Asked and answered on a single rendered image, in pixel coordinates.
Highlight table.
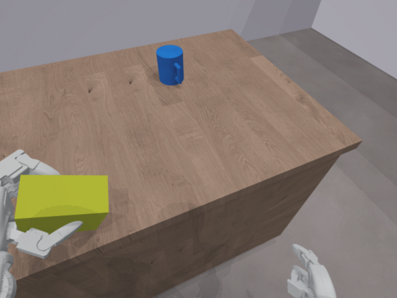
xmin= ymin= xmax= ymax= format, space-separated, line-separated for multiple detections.
xmin=0 ymin=29 xmax=363 ymax=298

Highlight robot left hand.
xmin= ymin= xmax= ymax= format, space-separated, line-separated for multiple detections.
xmin=0 ymin=150 xmax=83 ymax=259

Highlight sponge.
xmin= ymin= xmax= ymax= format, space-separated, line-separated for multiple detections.
xmin=14 ymin=175 xmax=109 ymax=235

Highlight left robot forearm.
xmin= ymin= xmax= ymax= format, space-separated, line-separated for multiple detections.
xmin=0 ymin=251 xmax=17 ymax=298

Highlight robot right hand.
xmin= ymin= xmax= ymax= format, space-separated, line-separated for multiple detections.
xmin=287 ymin=244 xmax=337 ymax=298

